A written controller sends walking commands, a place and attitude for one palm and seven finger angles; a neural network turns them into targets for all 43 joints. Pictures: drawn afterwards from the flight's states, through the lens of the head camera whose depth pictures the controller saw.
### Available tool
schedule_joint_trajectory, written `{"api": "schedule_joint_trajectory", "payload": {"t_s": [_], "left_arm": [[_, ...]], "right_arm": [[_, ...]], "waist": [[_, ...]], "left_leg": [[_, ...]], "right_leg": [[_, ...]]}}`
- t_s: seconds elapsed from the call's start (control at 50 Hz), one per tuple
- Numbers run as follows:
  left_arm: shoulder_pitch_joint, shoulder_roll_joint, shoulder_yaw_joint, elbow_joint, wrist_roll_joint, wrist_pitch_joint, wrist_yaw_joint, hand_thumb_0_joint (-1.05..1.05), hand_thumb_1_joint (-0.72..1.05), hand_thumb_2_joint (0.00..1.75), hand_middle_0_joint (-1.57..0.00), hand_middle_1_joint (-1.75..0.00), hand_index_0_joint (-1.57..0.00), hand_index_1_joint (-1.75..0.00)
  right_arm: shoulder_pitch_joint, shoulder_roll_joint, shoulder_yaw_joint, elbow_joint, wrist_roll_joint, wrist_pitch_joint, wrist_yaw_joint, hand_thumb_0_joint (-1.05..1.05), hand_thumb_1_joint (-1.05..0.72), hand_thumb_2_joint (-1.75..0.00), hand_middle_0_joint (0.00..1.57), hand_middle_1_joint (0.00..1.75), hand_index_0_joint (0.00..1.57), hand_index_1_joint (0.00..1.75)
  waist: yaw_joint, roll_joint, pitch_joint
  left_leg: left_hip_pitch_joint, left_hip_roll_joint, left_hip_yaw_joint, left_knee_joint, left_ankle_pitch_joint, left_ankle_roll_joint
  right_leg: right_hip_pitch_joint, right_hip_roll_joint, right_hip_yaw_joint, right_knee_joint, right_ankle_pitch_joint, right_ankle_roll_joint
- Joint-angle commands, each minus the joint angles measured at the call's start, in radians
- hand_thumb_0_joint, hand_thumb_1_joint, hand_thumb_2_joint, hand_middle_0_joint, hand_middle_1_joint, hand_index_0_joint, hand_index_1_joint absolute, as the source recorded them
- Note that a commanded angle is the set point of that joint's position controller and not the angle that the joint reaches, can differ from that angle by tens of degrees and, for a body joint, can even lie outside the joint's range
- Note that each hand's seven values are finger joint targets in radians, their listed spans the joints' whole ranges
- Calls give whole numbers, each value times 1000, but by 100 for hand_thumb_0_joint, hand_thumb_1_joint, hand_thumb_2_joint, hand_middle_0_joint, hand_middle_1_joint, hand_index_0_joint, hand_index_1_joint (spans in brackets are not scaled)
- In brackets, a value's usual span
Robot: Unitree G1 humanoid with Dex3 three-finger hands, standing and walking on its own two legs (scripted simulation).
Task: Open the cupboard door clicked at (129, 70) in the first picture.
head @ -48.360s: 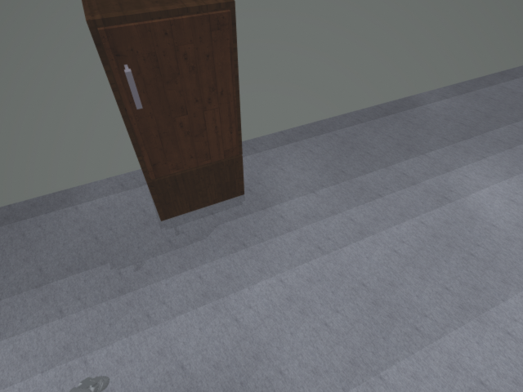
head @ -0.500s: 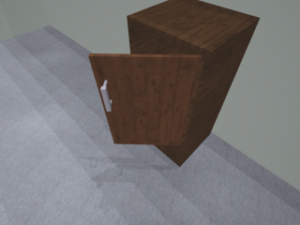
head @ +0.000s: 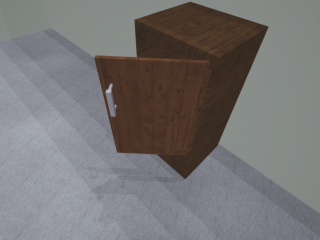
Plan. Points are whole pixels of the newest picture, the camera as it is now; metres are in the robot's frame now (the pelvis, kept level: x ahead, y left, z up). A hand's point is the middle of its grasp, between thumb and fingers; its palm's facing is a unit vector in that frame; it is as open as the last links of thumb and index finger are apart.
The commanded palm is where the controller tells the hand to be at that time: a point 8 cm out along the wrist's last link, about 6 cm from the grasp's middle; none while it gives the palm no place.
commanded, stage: look again from close up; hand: left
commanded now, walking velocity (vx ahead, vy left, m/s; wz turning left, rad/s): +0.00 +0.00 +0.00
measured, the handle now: (112, 100) +0.62 +0.22 -0.05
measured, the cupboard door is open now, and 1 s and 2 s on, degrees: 43 43 43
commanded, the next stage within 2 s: shuffle to correct the standing spot in 0.58 s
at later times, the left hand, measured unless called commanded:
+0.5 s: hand out of the picture +0.05 +0.21 -0.18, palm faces +0.01 -0.98 -0.21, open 7.3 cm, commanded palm none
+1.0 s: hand out of the picture +0.04 +0.18 -0.18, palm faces -0.01 -0.99 -0.16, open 7.4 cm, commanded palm none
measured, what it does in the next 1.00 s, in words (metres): shifts its weight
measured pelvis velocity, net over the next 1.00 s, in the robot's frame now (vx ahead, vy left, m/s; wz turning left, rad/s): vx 0.06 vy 0.02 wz -0.02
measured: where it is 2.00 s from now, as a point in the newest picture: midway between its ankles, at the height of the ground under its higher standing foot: outside the picture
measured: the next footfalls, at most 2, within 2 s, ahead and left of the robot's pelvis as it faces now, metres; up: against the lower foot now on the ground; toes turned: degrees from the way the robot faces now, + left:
none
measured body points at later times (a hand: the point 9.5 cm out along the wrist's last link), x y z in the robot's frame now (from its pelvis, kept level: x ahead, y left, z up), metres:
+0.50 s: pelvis +0.03 +0.03 +0.00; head +0.03 +0.04 +0.45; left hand +0.05 +0.26 -0.16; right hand +0.04 -0.19 -0.16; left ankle +0.07 +0.10 -0.74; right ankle +0.00 -0.10 -0.74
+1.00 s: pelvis +0.06 +0.02 +0.00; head +0.07 +0.03 +0.45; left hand +0.04 +0.23 -0.17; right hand +0.07 -0.21 -0.16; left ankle +0.07 +0.10 -0.74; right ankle +0.00 -0.10 -0.74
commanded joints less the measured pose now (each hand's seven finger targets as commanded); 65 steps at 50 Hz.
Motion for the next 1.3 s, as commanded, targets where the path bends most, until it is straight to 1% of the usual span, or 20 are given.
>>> {"api": "schedule_joint_trajectory", "payload": {"t_s": [0.0, 0.04, 0.06, 0.08, 0.1, 0.14, 0.2, 0.24, 0.26, 0.3, 0.36, 0.44, 0.64, 0.72, 0.78, 0.8, 0.86, 0.92, 1.06, 1.28], "left_arm": [[95, 75, 17, -20, -3, -16, 10, 0, 90, 90, -20, -30, -20, -30], [97, 71, 15, -21, -2, -17, 10, 0, 90, 90, -20, -30, -20, -30], [157, 116, -3, -11, 17, -47, 37, 0, 90, 90, -20, -30, -20, -30], [61, 166, 2, -71, 11, -56, 30, 0, 90, 90, -20, -30, -20, -30], [-1, 161, 12, -108, 8, -59, 26, 0, 90, 90, -20, -30, -20, -30], [-27, 164, 14, -123, 3, -73, 26, 0, 90, 90, -20, -30, -20, -30], [16, 100, 4, -104, -2, -66, 24, 0, 90, 90, -20, -30, -20, -30], [53, 93, 4, -96, 3, -48, 22, 0, 90, 90, -20, -30, -20, -30], [68, 94, 3, -89, 4, -44, 20, 0, 90, 90, -20, -30, -20, -30], [67, 96, -1, -86, 5, -42, 16, 0, 90, 90, -20, -30, -20, -30], [48, 112, 0, -95, 4, -43, 14, 0, 90, 90, -20, -30, -20, -30], [41, 132, 2, -101, 4, -44, 13, 0, 90, 90, -20, -30, -20, -30], [15, 163, 0, -93, 2, -41, 11, 0, 90, 90, -20, -30, -20, -30], [33, 149, -4, -76, 8, -36, 4, 0, 90, 90, -20, -30, -20, -30], [38, 140, -4, -74, 13, -33, -4, 0, 90, 90, -20, -30, -20, -30], [47, 136, -6, -70, 13, -35, -4, 0, 90, 90, -20, -30, -20, -30], [66, 145, -7, -55, 6, -47, 5, 0, 90, 90, -20, -30, -20, -30], [61, 149, -6, -49, 2, -51, 13, 0, 90, 90, -20, -30, -20, -30], [60, 149, -7, -41, -1, -47, 17, 0, 90, 90, -20, -30, -20, -30], [37, 147, -8, -45, -3, -41, 13, 0, 90, 90, -20, -30, -20, -30]], "right_arm": [[37, -74, -15, -35, -1, -21, -11, 0, -90, -90, 20, 30, 20, 30], [39, -77, -14, -36, 0, -22, -12, 0, -90, -90, 20, 30, 20, 30], [-131, -126, -6, -122, 0, -37, 4, 0, -90, -90, 20, 30, 20, 30], [-37, -72, -5, -144, 0, -28, 18, 0, -90, -90, 20, 30, 20, 30], [7, -69, -10, -118, -7, -23, 22, 0, -90, -90, 20, 30, 20, 30], [59, -55, 3, -122, -4, -34, 26, 0, -90, -90, 20, 30, 20, 30], [62, -99, 9, -134, -2, -62, 11, 0, -90, -90, 20, 30, 20, 30], [13, -123, 9, -145, -3, -63, 6, 0, -90, -90, 20, 30, 20, 30], [-12, -133, 8, -147, -1, -60, 3, 0, -90, -90, 20, 30, 20, 30], [-27, -141, 6, -155, 2, -58, 2, 0, -90, -90, 20, 30, 20, 30], [-20, -148, 6, -145, -1, -61, 3, 0, -90, -90, 20, 30, 20, 30], [-28, -168, 5, -137, 0, -69, 2, 0, -90, -90, 20, 30, 20, 30], [-66, -183, 9, -116, 6, -72, -2, 0, -90, -90, 20, 30, 20, 30], [-56, -180, 9, -98, 4, -64, 1, 0, -90, -90, 20, 30, 20, 30], [-73, -202, -2, -105, 1, -57, 4, 0, -90, -90, 20, 30, 20, 30], [-83, -199, 0, -106, 2, -57, 4, 0, -90, -90, 20, 30, 20, 30], [-87, -164, 11, -104, 7, -69, -1, 0, -90, -90, 20, 30, 20, 30], [-68, -153, 14, -83, 8, -75, -8, 0, -90, -90, 20, 30, 20, 30], [-76, -152, 17, -59, 10, -68, -12, 0, -90, -90, 20, 30, 20, 30], [-92, -149, 16, -44, 9, -62, -11, 0, -90, -90, 20, 30, 20, 30]], "waist": [[18, 28, 102], [16, 24, 100], [83, -29, 165], [-17, -77, 70], [-39, -30, 70], [-54, -3, -17], [-22, 35, 10], [15, 155, 54], [26, 124, 87], [30, 27, 117], [21, -7, 99], [21, 24, 24], [16, 18, 13], [13, 37, 15], [17, 48, 88], [23, 54, 88], [26, -4, 47], [17, -34, 0], [18, -19, 2], [22, 5, 47]], "left_leg": [[22, 79, -151, -138, -271, 3], [22, 82, -152, -140, -265, 4], [-79, 41, -64, 120, -203, -38], [-26, 12, -58, 213, -231, -30], [-7, 11, -53, 265, -208, -18], [48, 12, -56, 195, -141, -12], [37, 75, -145, 34, -69, 19], [-62, 114, -233, -70, -166, 52], [-100, 120, -249, -105, -236, 60], [-128, 100, -236, -123, -305, 55], [-68, 88, -213, -119, -246, 47], [18, 95, -199, -110, -123, 49], [89, 85, -148, -63, 48, 42], [92, 103, -169, -101, -185, 52], [30, 126, -215, -151, -357, 69], [27, 122, -208, -144, -319, 68], [66, 74, -123, -25, 21, 49], [124, 75, -103, 16, 171, 40], [138, 76, -96, 12, 162, 31], [127, 79, -104, -36, 78, 25]], "right_leg": [[-141, -97, 133, -150, -183, -11], [-133, -96, 126, -145, -162, -9], [-126, -141, 183, -207, -28, -9], [-196, -227, 272, -272, -302, -53], [-242, -232, 258, -271, -349, -79], [-162, -193, 167, -183, -167, -86], [-125, -93, 103, -38, -86, -46], [-68, -61, 49, 14, -105, -27], [-50, -56, 40, 12, -93, -20], [-40, -68, 55, -14, -67, -19], [-52, -83, 70, -30, -41, -18], [-25, -93, 67, -30, 18, -9], [-10, -112, 87, -65, 92, -1], [-25, -92, 56, -42, -55, -6], [-71, -75, 38, -12, -118, -11], [-66, -79, 49, -21, -88, -11], [-16, -117, 110, -58, 136, -12], [12, -126, 110, -47, 288, -7], [29, -130, 112, -61, 309, -5], [12, -123, 120, -105, 194, -5]]}}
